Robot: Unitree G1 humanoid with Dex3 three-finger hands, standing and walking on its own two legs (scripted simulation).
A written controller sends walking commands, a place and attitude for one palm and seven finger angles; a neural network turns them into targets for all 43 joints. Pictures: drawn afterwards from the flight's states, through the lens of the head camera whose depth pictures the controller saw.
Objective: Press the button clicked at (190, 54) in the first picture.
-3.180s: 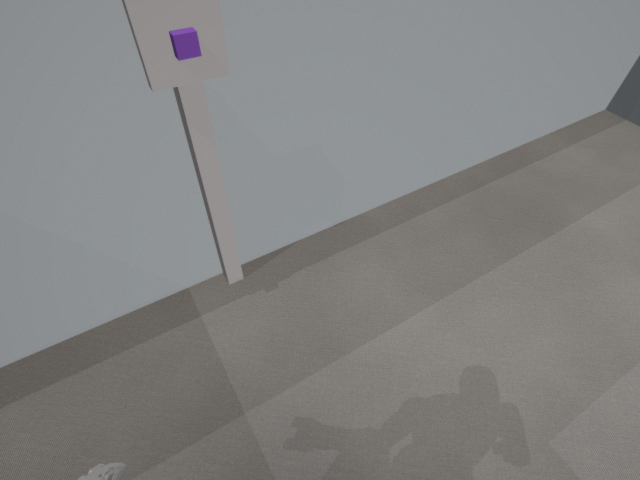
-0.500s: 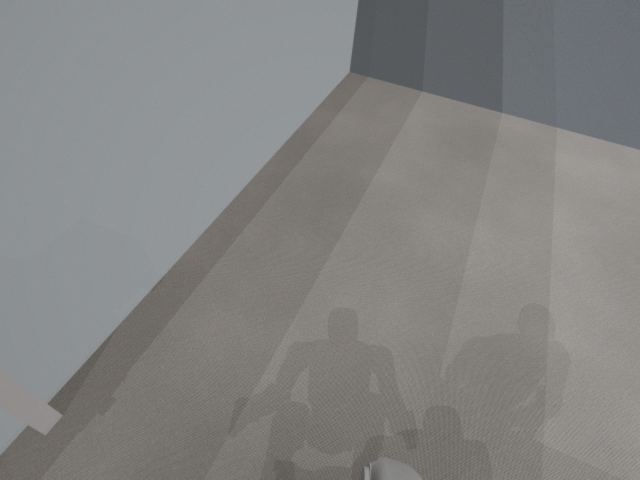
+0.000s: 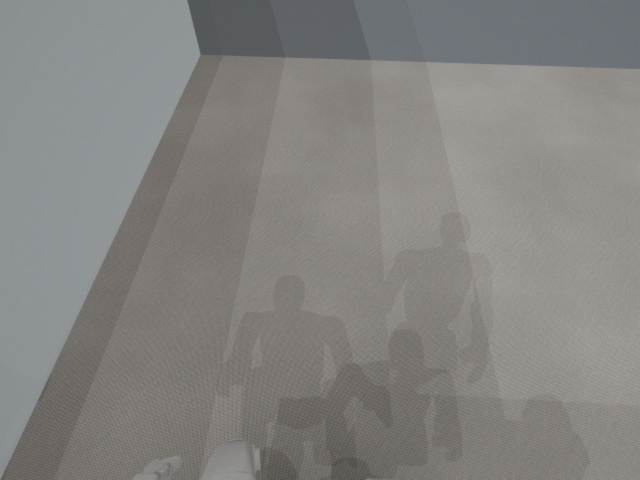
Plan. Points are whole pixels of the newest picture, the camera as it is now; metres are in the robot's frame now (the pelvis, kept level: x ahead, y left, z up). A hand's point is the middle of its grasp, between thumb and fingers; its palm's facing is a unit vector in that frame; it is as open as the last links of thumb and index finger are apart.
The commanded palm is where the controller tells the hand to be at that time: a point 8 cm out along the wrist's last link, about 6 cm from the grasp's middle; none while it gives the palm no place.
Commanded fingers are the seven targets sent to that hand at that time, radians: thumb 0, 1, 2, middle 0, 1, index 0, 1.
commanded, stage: turn to face it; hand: left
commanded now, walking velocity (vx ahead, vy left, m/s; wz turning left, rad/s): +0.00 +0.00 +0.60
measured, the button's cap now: out of the picture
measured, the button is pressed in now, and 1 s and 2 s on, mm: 0 0 0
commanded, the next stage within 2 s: none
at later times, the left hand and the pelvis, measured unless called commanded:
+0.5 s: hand out of the picture +0.10 +0.25 -0.17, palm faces +0.19 -0.96 -0.19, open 7.4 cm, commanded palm none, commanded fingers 0.00 0.90 0.90 -0.20 -0.30 -0.20 -0.30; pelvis +0.09 +0.05 +0.01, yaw +9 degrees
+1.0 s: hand out of the picture +0.07 +0.20 -0.14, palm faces +0.47 -0.84 -0.26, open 7.4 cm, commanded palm none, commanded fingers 0.00 0.90 0.90 -0.20 -0.30 -0.20 -0.30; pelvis +0.08 -0.01 +0.01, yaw +30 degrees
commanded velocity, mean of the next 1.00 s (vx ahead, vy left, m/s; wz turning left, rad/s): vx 0.00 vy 0.00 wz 0.60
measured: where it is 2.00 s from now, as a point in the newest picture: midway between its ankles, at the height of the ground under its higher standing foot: outside the picture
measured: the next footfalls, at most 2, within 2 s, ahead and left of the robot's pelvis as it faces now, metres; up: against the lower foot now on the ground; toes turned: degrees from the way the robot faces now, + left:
left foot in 0.20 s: +0.17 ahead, +0.15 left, +0.00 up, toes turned +8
right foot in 0.72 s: +0.15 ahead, -0.10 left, +0.00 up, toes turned +17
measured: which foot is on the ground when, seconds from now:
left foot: up 0.00-0.18, down 0.20-0.70, up 0.72-1.00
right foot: down 0.00-0.22, up 0.24-0.70, down 0.72-1.00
